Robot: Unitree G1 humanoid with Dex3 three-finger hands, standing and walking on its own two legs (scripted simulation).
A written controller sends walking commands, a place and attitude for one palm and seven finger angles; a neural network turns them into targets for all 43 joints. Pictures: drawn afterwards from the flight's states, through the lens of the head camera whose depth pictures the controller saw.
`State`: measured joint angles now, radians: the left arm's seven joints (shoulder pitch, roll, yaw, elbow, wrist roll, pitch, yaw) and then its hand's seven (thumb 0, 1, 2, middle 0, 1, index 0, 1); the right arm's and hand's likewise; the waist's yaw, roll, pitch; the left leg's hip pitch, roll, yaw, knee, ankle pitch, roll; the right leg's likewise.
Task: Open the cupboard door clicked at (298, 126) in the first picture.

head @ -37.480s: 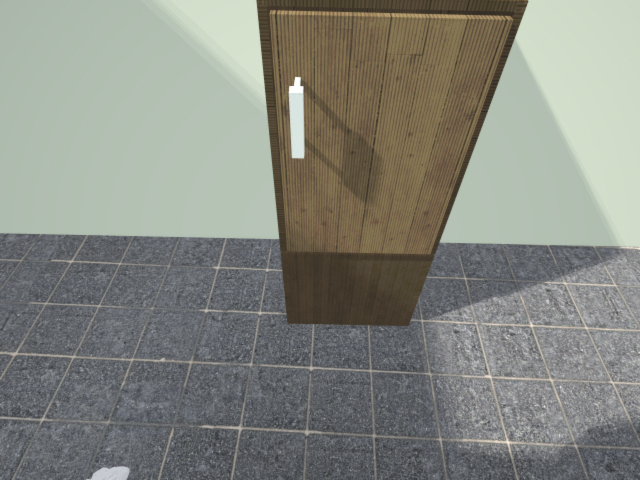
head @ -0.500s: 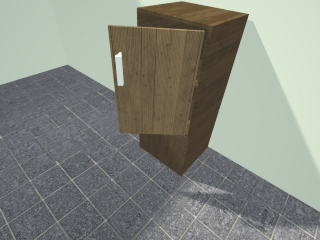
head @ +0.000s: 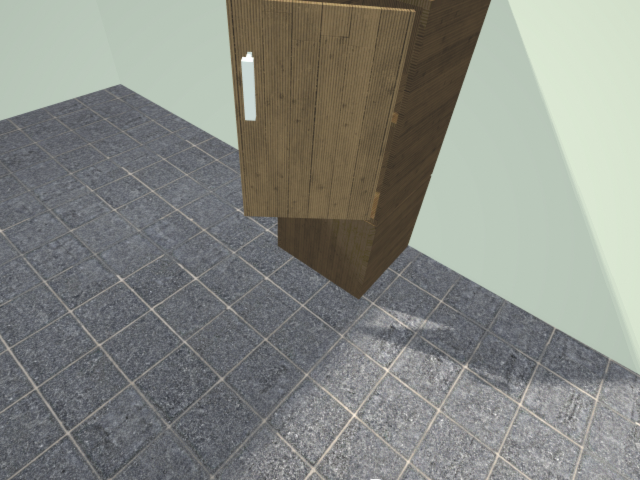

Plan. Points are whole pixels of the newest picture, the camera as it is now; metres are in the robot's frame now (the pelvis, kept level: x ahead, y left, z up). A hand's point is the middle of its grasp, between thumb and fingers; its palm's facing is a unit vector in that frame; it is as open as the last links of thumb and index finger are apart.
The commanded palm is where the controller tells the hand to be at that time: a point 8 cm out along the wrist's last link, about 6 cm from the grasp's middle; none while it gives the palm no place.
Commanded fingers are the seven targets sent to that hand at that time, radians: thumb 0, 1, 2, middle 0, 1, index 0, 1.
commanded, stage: come to a stop and stand still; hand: left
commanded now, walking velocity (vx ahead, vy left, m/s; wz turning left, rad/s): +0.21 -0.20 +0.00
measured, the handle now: (250, 86) +0.90 +0.20 +0.09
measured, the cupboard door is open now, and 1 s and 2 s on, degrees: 41 41 41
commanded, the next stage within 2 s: look again from close up in 0.80 s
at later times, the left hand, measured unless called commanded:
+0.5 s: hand out of the picture +0.03 +0.13 -0.16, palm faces +0.04 -0.97 -0.22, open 7.2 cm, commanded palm none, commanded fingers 0.00 0.90 0.90 -0.20 -0.30 -0.20 -0.30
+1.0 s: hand out of the picture +0.05 +0.15 -0.17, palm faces +0.00 -0.98 -0.21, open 7.4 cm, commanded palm none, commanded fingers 0.00 0.90 0.90 -0.20 -0.30 -0.20 -0.30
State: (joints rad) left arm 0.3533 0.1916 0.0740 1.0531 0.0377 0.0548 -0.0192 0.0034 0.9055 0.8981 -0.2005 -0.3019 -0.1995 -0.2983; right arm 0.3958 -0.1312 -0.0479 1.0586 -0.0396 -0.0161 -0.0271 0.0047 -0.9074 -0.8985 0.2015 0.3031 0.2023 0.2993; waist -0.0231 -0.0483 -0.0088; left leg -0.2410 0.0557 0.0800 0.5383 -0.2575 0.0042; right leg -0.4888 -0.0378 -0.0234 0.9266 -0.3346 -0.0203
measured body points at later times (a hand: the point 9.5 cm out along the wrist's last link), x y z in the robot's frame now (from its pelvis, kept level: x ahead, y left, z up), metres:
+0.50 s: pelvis +0.01 -0.05 +0.01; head +0.03 -0.07 +0.46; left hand +0.03 +0.18 -0.14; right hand +0.00 -0.29 -0.16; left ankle +0.04 +0.08 -0.69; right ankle +0.04 -0.16 -0.73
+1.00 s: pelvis +0.03 -0.03 +0.01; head +0.05 -0.04 +0.46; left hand +0.06 +0.20 -0.15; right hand +0.11 -0.26 -0.15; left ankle +0.05 +0.08 -0.73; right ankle +0.04 -0.16 -0.73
